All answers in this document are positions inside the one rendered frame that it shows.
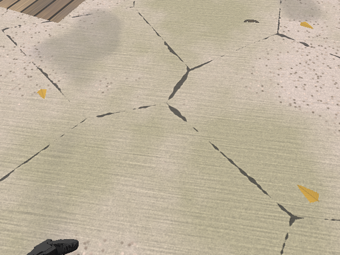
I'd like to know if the left robot hand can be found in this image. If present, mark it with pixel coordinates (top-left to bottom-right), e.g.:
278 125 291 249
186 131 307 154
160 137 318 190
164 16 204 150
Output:
27 239 79 255

